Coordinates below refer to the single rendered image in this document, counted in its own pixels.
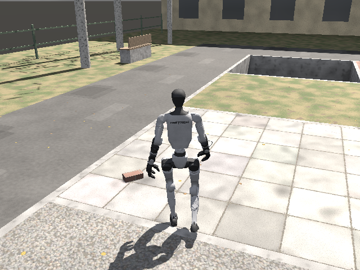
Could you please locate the left robot upper arm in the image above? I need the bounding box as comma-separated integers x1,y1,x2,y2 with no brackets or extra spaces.
154,114,168,146

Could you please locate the robot right hand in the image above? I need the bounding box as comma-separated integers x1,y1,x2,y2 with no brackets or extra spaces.
197,151,210,161

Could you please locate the robot torso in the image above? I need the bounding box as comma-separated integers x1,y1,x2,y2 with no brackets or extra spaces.
166,112,192,169

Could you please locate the left robot forearm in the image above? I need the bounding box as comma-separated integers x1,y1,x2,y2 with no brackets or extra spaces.
147,138,159,165

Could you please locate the right robot upper arm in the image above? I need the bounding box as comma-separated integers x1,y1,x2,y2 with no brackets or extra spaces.
191,112,206,143

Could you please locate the robot right thigh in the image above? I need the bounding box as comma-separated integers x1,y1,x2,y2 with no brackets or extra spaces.
188,157,200,196

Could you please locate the right robot forearm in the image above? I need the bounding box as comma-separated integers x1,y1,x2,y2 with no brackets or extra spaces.
201,134,210,153

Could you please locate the robot left hand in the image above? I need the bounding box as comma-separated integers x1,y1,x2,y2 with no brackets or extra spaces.
146,163,160,179

